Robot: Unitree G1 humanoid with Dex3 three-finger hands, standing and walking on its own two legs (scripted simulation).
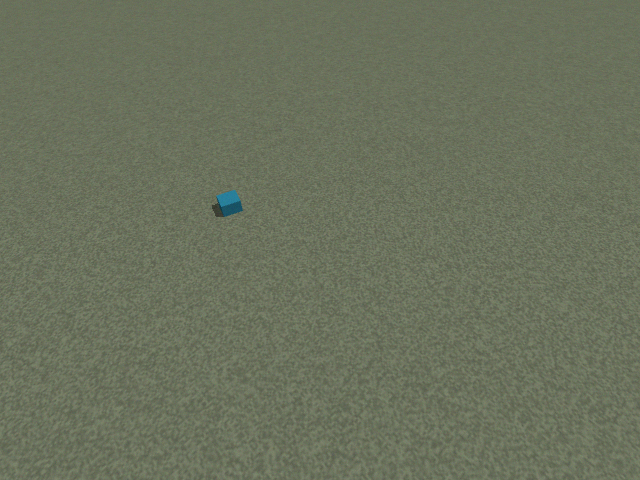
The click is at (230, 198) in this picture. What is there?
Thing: small box
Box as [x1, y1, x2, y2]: [216, 190, 242, 216]
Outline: 234,190 216,196 224,216 242,210 240,201
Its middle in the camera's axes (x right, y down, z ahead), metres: -0.40 -0.15 +1.77
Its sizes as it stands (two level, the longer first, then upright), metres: 0.088 0.081 0.063
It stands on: the floor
